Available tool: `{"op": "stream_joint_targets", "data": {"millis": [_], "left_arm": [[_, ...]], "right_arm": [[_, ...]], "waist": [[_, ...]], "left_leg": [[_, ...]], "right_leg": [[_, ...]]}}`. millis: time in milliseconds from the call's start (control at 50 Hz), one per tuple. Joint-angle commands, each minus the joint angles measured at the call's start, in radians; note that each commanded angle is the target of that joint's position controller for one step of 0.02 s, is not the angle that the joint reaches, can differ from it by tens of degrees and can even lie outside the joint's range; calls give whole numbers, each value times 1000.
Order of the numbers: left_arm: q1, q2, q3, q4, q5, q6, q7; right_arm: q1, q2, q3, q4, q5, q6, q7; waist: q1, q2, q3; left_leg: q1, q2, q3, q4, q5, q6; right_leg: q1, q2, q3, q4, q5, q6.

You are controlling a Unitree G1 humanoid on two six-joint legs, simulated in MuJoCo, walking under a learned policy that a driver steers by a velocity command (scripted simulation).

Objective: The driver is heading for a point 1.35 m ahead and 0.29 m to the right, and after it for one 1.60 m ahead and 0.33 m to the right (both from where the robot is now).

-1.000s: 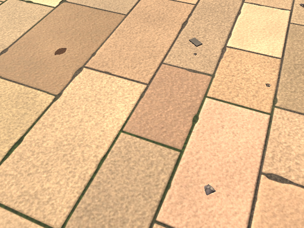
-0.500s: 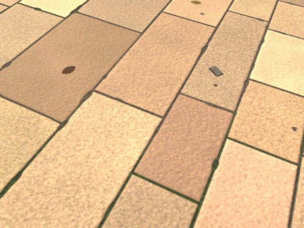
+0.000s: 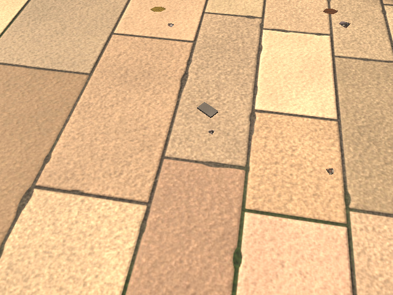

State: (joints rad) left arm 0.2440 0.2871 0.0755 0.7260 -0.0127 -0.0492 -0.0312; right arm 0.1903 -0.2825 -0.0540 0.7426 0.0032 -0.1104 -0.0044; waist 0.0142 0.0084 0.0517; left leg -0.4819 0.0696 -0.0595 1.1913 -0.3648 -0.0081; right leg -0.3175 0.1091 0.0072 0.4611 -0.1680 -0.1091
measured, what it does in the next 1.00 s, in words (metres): walks ahead, turning right: left foot, then right foot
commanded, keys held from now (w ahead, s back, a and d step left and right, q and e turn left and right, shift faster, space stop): w+e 0.66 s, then w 0.34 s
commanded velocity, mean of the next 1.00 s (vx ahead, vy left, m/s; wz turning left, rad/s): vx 0.50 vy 0.00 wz -0.49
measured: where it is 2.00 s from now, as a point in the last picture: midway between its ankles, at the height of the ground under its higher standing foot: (291, 163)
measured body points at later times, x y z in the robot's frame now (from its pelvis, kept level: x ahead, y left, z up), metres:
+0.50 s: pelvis +0.28 +0.05 +0.01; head +0.30 +0.06 +0.45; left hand +0.49 +0.28 -0.10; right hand +0.29 -0.24 -0.10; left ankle +0.32 +0.15 -0.74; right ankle +0.23 -0.08 -0.65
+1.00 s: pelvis +0.50 -0.10 +0.00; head +0.53 -0.13 +0.45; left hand +0.74 +0.06 -0.10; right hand +0.45 -0.40 -0.12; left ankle +0.55 +0.05 -0.65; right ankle +0.49 -0.19 -0.74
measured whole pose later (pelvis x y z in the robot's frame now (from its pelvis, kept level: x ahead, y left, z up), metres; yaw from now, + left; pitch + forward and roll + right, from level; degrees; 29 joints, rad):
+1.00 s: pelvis +0.50 -0.10 +0.00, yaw -30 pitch +1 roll +0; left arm 0.25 0.26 0.06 0.68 0.00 -0.05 -0.03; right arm 0.22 -0.31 -0.05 0.82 0.02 -0.09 0.01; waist 0.00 0.03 0.04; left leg -0.51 0.12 -0.01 1.15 -0.33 0.00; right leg -0.28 0.07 -0.02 0.43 -0.17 -0.08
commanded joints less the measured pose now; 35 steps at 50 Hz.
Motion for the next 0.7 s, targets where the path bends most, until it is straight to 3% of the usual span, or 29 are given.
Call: {"op": "stream_joint_targets", "data": {"millis": [20, 60, 120, 180, 240, 280, 300, 320, 340, 360, 380, 400, 440, 480, 540, 640, 700], "left_arm": [[-38, 118, 27, -91, 3, -22, 17], [-16, 149, 36, -86, 1, -21, 31], [28, 159, 40, -75, -9, -8, 43], [80, 162, 42, -60, -14, 2, 44], [81, 151, 42, -62, -12, 7, 48], [61, 116, 31, -75, -6, 9, 48], [64, 52, 8, -89, 3, 5, 43], [202, -16, -13, -120, -16, -5, 43], [216, 78, -2, -106, -33, -6, 45], [119, 148, 17, -108, -28, 0, 46], [50, 152, 21, -122, -14, 6, 48], [11, 141, 23, -135, -2, 7, 45], [19, 108, 23, -144, -14, 14, 33], [12, 74, 16, -152, -16, 25, 29], [-38, 56, 8, -173, -9, 32, 27], [-164, 33, -5, -194, -10, 19, 0], [-243, 18, -14, -223, -13, 14, -16]], "right_arm": [[34, -102, -30, -66, -18, 6, -4], [-32, -73, -17, -90, -21, 15, -7], [-152, -45, -1, -113, -16, 10, 1], [-214, -74, -8, -132, 4, 0, 14], [-186, -121, -29, -131, 10, -14, 24], [-52, -148, -50, -98, 4, -25, 19], [79, -195, -65, -85, -15, -30, 12], [179, -288, -85, -60, -35, -20, 10], [187, -224, -75, -53, -10, -14, 18], [139, -150, -55, -70, -4, -8, 13], [93, -124, -44, -73, -10, 0, 10], [60, -101, -35, -67, -14, 6, 8], [39, -77, -27, -55, -19, 3, 3], [47, -87, -31, -35, -9, -4, 3], [60, -128, -45, -7, -12, -5, 1], [77, -162, -49, 27, -6, 12, -5], [133, -181, -52, 59, 8, 25, -1]], "waist": [[-44, -31, -90], [-28, -42, -67], [28, -82, -63], [57, -104, -71], [26, -131, -75], [-50, -139, -118], [-108, -55, -232], [-57, 263, -361], [-71, 283, -339], [-101, 169, -214], [-95, 98, -141], [-80, 80, -86], [-46, 119, -58], [-39, 111, -47], [-43, 70, -36], [-86, 54, -5], [-112, 44, 27]], "left_leg": [[-127, 43, -7, -110, 69, -38], [-114, 24, 16, -255, 167, -65], [-33, -31, 28, -514, 384, -75], [6, -61, 4, -628, 430, -69], [49, -59, -27, -684, 336, -30], [236, -57, -5, -734, 298, 19], [458, 82, -133, -729, 234, 79], [785, 319, -587, -824, 24, 243], [793, 368, -786, -894, -249, 272], [688, 321, -639, -911, -266, 228], [574, 276, -485, -909, -133, 193], [478, 232, -375, -925, -3, 182], [384, 183, -231, -968, 126, 167], [363, 183, -150, -1003, 201, 183], [387, 205, -63, -1031, 310, 204], [425, 177, 113, -1030, 400, 167], [471, 197, 148, -1024, 419, 160]], "right_leg": [[110, -259, 313, -232, 284, -208], [41, -223, 251, -237, 301, -188], [5, -168, 208, -207, 182, -130], [55, -200, 285, -163, 74, -111], [132, -242, 389, -72, 14, -85], [110, -197, 384, 54, 53, -42], [21, -135, 310, 300, -15, -3], [-311, 11, 167, 647, -388, 69], [-478, -62, 172, 820, -416, 85], [-516, -102, 168, 876, -319, 91], [-495, -135, 132, 869, -243, 96], [-469, -161, 131, 824, -191, 97], [-397, -200, 119, 763, -142, 97], [-399, -211, 100, 714, -125, 105], [-444, -223, 97, 606, -42, 123], [-394, -211, 29, 343, 173, 113], [-357, -192, -9, 230, 152, 87]]}}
